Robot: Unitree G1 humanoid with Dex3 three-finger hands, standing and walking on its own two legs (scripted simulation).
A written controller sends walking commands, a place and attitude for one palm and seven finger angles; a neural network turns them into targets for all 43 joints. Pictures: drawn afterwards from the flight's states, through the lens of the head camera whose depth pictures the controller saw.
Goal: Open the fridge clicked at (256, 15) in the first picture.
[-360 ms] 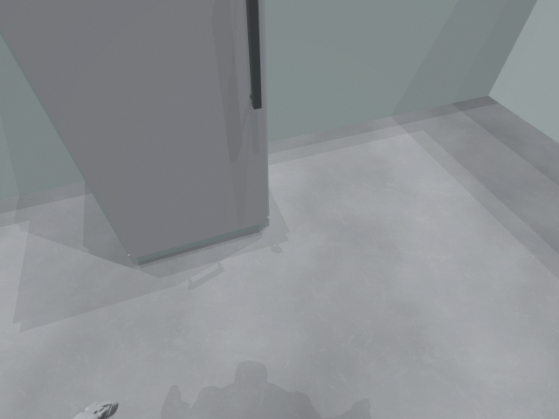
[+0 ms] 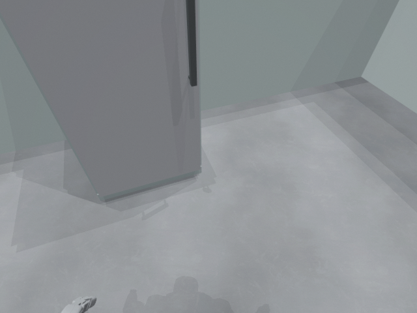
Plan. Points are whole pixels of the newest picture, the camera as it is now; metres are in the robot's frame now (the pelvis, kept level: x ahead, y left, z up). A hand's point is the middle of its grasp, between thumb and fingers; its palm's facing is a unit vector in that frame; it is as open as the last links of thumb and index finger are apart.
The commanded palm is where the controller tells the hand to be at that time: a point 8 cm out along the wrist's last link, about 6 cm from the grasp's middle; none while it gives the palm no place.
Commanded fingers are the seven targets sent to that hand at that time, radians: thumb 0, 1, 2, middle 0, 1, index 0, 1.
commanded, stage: stand and wait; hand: right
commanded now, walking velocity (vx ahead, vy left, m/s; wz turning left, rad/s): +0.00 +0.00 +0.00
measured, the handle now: (189, 20) +0.96 +0.12 +0.16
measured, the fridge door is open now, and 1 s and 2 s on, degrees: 0 0 0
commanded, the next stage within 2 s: look at it before walking up in 0.50 s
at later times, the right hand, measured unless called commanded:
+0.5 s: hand out of the picture +0.06 -0.23 -0.15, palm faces -0.03 +0.94 -0.35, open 7.4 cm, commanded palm none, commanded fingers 0.00 -0.90 -0.90 0.20 0.30 0.20 0.30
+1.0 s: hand out of the picture +0.06 -0.22 -0.15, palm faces -0.03 +0.94 -0.34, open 7.4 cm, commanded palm none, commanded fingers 0.00 -0.90 -0.90 0.20 0.30 0.20 0.30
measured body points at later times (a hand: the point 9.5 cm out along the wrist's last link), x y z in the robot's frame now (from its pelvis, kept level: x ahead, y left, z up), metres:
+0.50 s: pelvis -0.02 +0.02 +0.00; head -0.02 +0.02 +0.45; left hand +0.05 +0.32 -0.13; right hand +0.06 -0.28 -0.12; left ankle -0.01 +0.14 -0.74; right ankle -0.01 -0.11 -0.74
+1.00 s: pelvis -0.01 +0.02 +0.00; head -0.01 +0.02 +0.45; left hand +0.06 +0.32 -0.13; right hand +0.06 -0.27 -0.13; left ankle -0.01 +0.14 -0.74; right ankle -0.01 -0.11 -0.74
